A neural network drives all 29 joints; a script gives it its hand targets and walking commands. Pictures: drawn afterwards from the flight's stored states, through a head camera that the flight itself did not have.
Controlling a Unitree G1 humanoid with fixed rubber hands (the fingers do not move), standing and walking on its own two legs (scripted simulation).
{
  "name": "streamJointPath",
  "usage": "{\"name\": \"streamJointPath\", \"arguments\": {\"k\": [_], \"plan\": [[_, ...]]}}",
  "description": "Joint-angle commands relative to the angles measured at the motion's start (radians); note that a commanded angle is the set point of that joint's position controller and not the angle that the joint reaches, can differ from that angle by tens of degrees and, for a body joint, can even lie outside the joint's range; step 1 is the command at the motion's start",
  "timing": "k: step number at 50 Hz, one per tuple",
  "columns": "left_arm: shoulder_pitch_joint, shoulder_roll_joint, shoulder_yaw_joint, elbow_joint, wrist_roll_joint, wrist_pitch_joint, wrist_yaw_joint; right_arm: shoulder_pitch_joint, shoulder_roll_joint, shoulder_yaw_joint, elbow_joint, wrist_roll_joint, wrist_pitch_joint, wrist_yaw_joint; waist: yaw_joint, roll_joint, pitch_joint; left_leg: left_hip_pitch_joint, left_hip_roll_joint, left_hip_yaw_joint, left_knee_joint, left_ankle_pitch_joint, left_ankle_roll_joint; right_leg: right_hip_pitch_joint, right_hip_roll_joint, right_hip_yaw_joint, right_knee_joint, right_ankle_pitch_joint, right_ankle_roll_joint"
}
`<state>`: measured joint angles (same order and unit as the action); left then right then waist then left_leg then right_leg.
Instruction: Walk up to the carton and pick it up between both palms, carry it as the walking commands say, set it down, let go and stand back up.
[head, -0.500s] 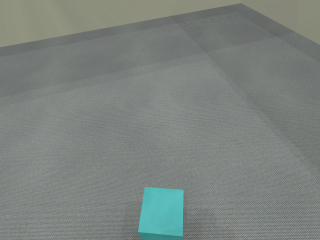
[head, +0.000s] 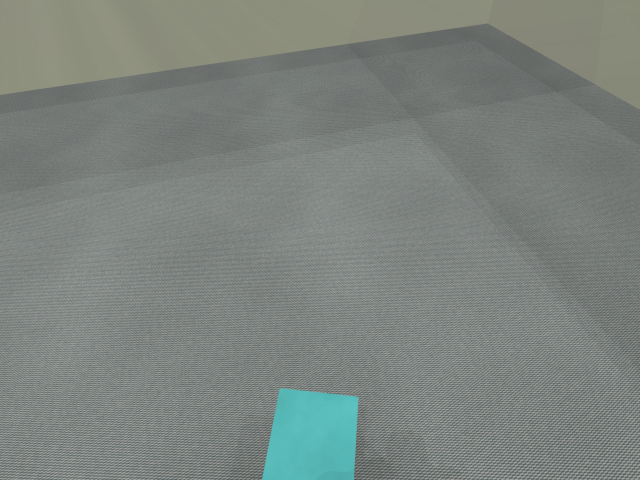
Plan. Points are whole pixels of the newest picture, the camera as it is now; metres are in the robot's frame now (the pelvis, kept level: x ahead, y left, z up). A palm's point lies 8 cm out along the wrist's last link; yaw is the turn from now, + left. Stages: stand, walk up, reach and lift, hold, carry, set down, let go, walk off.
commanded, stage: walk up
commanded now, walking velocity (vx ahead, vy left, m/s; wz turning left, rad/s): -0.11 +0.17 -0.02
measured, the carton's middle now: (315, 452) +0.35 +0.08 -0.62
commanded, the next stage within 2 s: stand in 1.06 s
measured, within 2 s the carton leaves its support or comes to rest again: neither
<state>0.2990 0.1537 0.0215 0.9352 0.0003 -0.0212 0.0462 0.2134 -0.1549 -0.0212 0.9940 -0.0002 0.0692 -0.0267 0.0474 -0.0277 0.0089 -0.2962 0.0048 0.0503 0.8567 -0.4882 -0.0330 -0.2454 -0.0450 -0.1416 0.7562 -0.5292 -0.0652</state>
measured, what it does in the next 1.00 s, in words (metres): steps to the left: left foot, then right foot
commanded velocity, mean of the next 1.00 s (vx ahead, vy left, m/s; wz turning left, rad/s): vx -0.02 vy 0.04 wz -0.02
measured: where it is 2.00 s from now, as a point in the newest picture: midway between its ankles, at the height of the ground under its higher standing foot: outside the picture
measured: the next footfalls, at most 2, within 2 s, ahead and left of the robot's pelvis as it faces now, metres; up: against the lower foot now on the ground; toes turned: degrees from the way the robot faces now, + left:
left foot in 0.28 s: +0.03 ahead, +0.19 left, +0.00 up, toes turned -4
right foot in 0.78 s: -0.04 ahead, -0.02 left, +0.00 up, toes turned +0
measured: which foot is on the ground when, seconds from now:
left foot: up 0.00-0.26, down 0.28-1.00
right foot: down 0.00-0.28, up 0.30-0.76, down 0.78-1.00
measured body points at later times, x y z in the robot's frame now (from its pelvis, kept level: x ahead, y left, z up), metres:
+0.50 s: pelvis -0.02 +0.12 +0.02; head +0.02 +0.15 +0.46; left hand -0.01 +0.34 -0.15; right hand +0.04 -0.11 -0.13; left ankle -0.01 +0.19 -0.71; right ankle -0.12 -0.04 -0.66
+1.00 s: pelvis -0.08 +0.10 +0.01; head -0.06 +0.09 +0.46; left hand -0.05 +0.33 -0.13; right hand -0.01 -0.13 -0.14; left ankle -0.01 +0.19 -0.71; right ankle -0.08 -0.02 -0.71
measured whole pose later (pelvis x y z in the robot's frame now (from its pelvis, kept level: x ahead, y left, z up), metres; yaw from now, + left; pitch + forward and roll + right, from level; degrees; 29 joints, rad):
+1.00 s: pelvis -0.08 +0.10 +0.01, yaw -1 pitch -3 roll +1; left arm 0.29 0.15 0.02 0.94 0.00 0.03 0.04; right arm 0.21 -0.15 -0.02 0.98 0.00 0.05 -0.03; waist 0.05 0.01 0.09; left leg -0.31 -0.01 0.10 0.57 -0.21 0.05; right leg -0.23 -0.03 0.00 0.64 -0.36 0.00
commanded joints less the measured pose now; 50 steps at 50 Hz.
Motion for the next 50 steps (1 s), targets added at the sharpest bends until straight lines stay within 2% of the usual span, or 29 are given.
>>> {"name": "streamJointPath", "arguments": {"k": [1, 2, 5, 7, 9, 11, 12, 13, 14, 15, 16, 17, 18, 19, 21, 25, 26, 29, 32, 34, 36, 37, 39, 40, 42, 43, 44, 48, 50], "plan": [[0.254, 0.210, 0.047, 0.020, 0.022, 0.002, 0.040, -0.113, -0.125, -0.043, -0.130, -0.016, 0.013, 0.017, 0.050, -0.088, 0.107, -0.359, 0.023, -0.048, 0.341, 0.003, -0.007, 0.227, -0.403, 0.382, -0.302, 1.569, -0.105], [0.234, 0.198, 0.044, 0.010, 0.025, 0.002, 0.035, -0.118, -0.119, -0.036, -0.131, -0.018, 0.011, 0.018, 0.043, -0.096, 0.131, -0.351, 0.020, -0.032, 0.345, 0.021, -0.001, 0.186, -0.362, 0.353, -0.304, 1.489, -0.081], [0.186, 0.212, 0.057, -0.031, 0.030, 0.009, 0.025, -0.140, -0.125, -0.033, -0.130, -0.010, 0.018, 0.027, 0.039, -0.144, 0.106, -0.279, 0.018, -0.038, 0.248, 0.035, -0.006, 0.124, -0.369, 0.365, -0.346, 1.265, -0.096], [0.188, 0.238, 0.071, -0.038, 0.034, 0.010, 0.019, -0.183, -0.134, -0.033, -0.141, -0.002, 0.022, 0.034, 0.048, -0.178, 0.101, -0.268, 0.025, -0.033, 0.160, -0.003, -0.014, 0.144, -0.381, 0.381, -0.330, 1.286, -0.099], [0.193, 0.243, 0.073, -0.035, 0.030, 0.012, 0.026, -0.148, -0.132, -0.030, -0.149, -0.002, 0.010, 0.031, 0.035, -0.186, 0.069, -0.211, 0.049, -0.056, -0.003, 0.010, -0.006, 0.166, -0.366, 0.371, -0.321, 1.116, -0.071], [0.115, 0.233, 0.072, -0.044, 0.029, 0.021, 0.016, -0.062, -0.122, -0.024, -0.112, 0.006, -0.004, 0.031, -0.025, -0.163, 0.057, -0.031, 0.024, -0.011, -0.229, 0.066, 0.010, 0.083, -0.294, 0.283, -0.208, 1.121, -0.031], [0.100, 0.214, 0.064, -0.034, 0.026, 0.018, 0.003, 0.036, -0.110, -0.026, -0.075, -0.002, -0.022, 0.026, -0.073, -0.169, -0.040, 0.170, -0.002, 0.055, -0.394, 0.253, 0.028, 0.012, -0.223, 0.206, -0.126, 0.957, -0.010], [0.102, 0.178, 0.056, -0.043, 0.021, 0.017, -0.002, 0.108, -0.194, -0.052, -0.053, -0.004, -0.037, 0.015, -0.092, -0.033, -0.102, 0.347, 0.147, -0.083, -0.413, 0.660, 0.062, -0.118, -0.145, 0.164, 0.014, 0.631, 0.047], [0.123, 0.084, 0.027, -0.051, 0.019, 0.022, -0.004, 0.192, -0.271, -0.073, -0.036, -0.016, -0.049, 0.001, -0.100, 0.264, -0.169, 0.406, 0.408, -0.337, -0.464, 0.993, 0.175, -0.264, 0.014, 0.072, 0.296, -0.062, 0.091], [0.126, 0.069, 0.029, -0.034, 0.030, 0.042, 0.004, 0.125, -0.268, -0.065, -0.053, -0.007, -0.047, 0.006, -0.054, 0.275, -0.112, 0.240, 0.421, -0.336, -0.503, 0.978, 0.207, -0.215, 0.002, 0.156, 0.376, -0.160, 0.087], [0.071, 0.089, 0.036, -0.056, 0.030, 0.063, 0.000, 0.100, -0.232, -0.055, -0.069, -0.011, -0.042, 0.005, -0.073, 0.294, -0.048, 0.104, 0.371, -0.284, -0.554, 0.688, 0.226, -0.181, -0.008, 0.176, 0.406, -0.138, 0.086], [0.037, 0.083, 0.034, -0.067, 0.027, 0.068, -0.010, 0.043, -0.202, -0.044, -0.081, -0.008, -0.043, -0.001, -0.077, 0.265, 0.052, 0.057, 0.336, -0.289, -0.574, 0.538, 0.234, -0.219, 0.007, 0.163, 0.455, -0.096, 0.081], [0.040, 0.084, 0.035, -0.046, 0.015, 0.079, -0.016, 0.034, -0.180, -0.031, -0.085, 0.002, -0.051, 0.000, -0.058, 0.179, 0.085, 0.094, 0.315, -0.292, -0.588, 0.523, 0.175, -0.228, -0.003, 0.183, 0.404, -0.037, 0.075], [0.079, 0.077, 0.024, -0.025, 0.014, 0.071, -0.019, 0.029, -0.175, -0.034, -0.094, 0.008, -0.068, -0.008, -0.053, 0.183, 0.029, 0.183, 0.312, -0.273, -0.560, 0.697, 0.163, -0.225, -0.004, 0.202, 0.363, 0.010, 0.073], [0.116, 0.085, 0.020, 0.024, 0.010, 0.070, -0.023, 0.029, -0.190, -0.029, -0.089, 0.009, -0.085, -0.007, -0.035, 0.169, -0.030, 0.214, 0.288, -0.260, -0.563, 0.768, 0.090, -0.162, 0.000, 0.212, 0.275, 0.028, 0.083], [0.068, 0.080, 0.010, 0.036, 0.015, 0.059, -0.017, 0.057, -0.161, -0.030, -0.082, -0.004, -0.086, -0.018, -0.067, 0.177, -0.094, 0.252, 0.271, -0.206, -0.542, 0.790, 0.192, -0.109, 0.008, 0.171, 0.132, -0.010, 0.092], [0.035, 0.072, 0.014, 0.025, 0.016, 0.058, -0.017, 0.085, -0.167, -0.035, -0.081, -0.001, -0.086, -0.020, -0.082, 0.174, -0.100, 0.269, 0.304, -0.239, -0.544, 0.837, 0.205, -0.131, 0.014, 0.180, 0.137, -0.028, 0.092], [0.023, 0.077, 0.016, 0.026, 0.019, 0.050, -0.018, 0.094, -0.165, -0.035, -0.069, -0.007, -0.078, -0.025, -0.080, 0.160, -0.081, 0.235, 0.292, -0.208, -0.529, 0.848, 0.219, -0.124, 0.004, 0.159, 0.091, -0.037, 0.098], [0.036, 0.054, 0.012, 0.027, 0.023, 0.058, -0.016, 0.065, -0.152, -0.036, -0.074, -0.012, -0.064, -0.024, -0.076, 0.197, -0.054, 0.143, 0.268, -0.216, -0.585, 0.503, 0.207, -0.078, 0.004, 0.152, -0.004, -0.032, 0.096], [0.063, 0.035, 0.004, 0.052, 0.027, 0.054, -0.017, 0.020, -0.154, -0.051, -0.078, -0.019, -0.051, -0.019, -0.047, 0.175, -0.033, 0.078, 0.233, -0.206, -0.619, 0.180, 0.182, -0.003, 0.003, 0.119, -0.147, 0.082, 0.081], [0.136, 0.015, -0.001, 0.065, 0.034, 0.041, -0.017, -0.023, -0.135, -0.052, -0.062, -0.015, -0.035, -0.014, -0.004, 0.195, -0.003, 0.000, 0.194, -0.162, -0.607, 0.021, 0.153, 0.085, 0.007, 0.094, -0.324, 0.241, 0.068], [0.164, 0.041, 0.004, 0.077, 0.031, 0.033, -0.013, -0.026, -0.124, -0.052, -0.074, -0.009, -0.031, -0.013, 0.000, 0.133, 0.004, 0.020, 0.158, -0.132, -0.551, 0.062, 0.133, 0.107, -0.016, 0.140, -0.375, 0.286, 0.057], [0.123, 0.117, 0.011, 0.070, 0.031, 0.018, -0.018, -0.013, -0.082, -0.037, -0.076, -0.005, -0.036, -0.002, -0.021, -0.097, 0.008, 0.035, 0.048, -0.038, -0.397, 0.171, 0.082, 0.024, -0.170, 0.384, -0.536, 0.251, -0.001], [0.073, 0.135, 0.010, 0.061, 0.032, 0.020, -0.019, 0.005, -0.076, -0.030, -0.069, -0.001, -0.034, 0.002, -0.044, -0.155, 0.072, 0.077, 0.023, -0.018, -0.407, 0.210, 0.063, -0.072, -0.188, 0.394, -0.555, 0.236, -0.020], [-0.003, 0.143, 0.008, 0.033, 0.027, 0.008, -0.022, 0.028, -0.090, -0.031, -0.045, -0.006, -0.033, 0.005, -0.076, -0.188, 0.084, 0.157, 0.024, -0.009, -0.413, 0.259, 0.055, -0.157, -0.161, 0.364, -0.524, 0.221, -0.015], [0.008, 0.112, 0.001, 0.039, 0.026, 0.010, -0.017, 0.027, -0.093, -0.034, -0.044, -0.003, -0.037, 0.007, -0.080, -0.129, 0.075, 0.184, 0.044, -0.020, -0.418, 0.278, 0.072, -0.168, -0.143, 0.359, -0.525, 0.186, -0.004], [0.021, 0.107, 0.002, 0.026, 0.024, 0.006, -0.017, 0.037, -0.102, -0.036, -0.042, -0.004, -0.035, 0.007, -0.072, -0.152, 0.047, 0.211, 0.058, -0.025, -0.422, 0.269, 0.078, -0.159, -0.140, 0.350, -0.522, 0.190, 0.001], [0.056, 0.081, 0.002, 0.029, 0.020, 0.002, -0.016, 0.022, -0.102, -0.029, -0.038, -0.007, -0.047, 0.010, -0.069, -0.006, 0.037, 0.181, 0.078, -0.036, -0.441, 0.232, 0.078, -0.139, -0.117, 0.346, -0.510, 0.136, 0.010], [0.021, 0.109, 0.007, 0.023, 0.020, 0.010, -0.018, 0.031, -0.104, -0.026, -0.049, -0.012, -0.046, 0.009, -0.073, -0.051, 0.075, 0.135, 0.080, -0.064, -0.459, 0.197, 0.074, -0.166, -0.100, 0.331, -0.494, 0.094, 0.017]]}}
